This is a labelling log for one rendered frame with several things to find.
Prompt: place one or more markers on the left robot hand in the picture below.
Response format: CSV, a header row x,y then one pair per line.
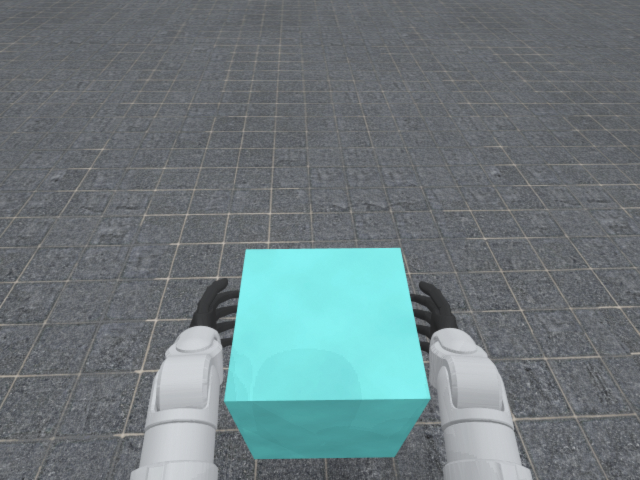
x,y
207,314

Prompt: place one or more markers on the right robot hand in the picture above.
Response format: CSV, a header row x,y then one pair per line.
x,y
440,316

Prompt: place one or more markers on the robot left forearm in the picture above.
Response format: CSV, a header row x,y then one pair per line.
x,y
182,417

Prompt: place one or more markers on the carton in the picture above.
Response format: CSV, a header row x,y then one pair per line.
x,y
325,359

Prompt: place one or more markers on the robot right forearm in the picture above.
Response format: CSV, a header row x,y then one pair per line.
x,y
475,416

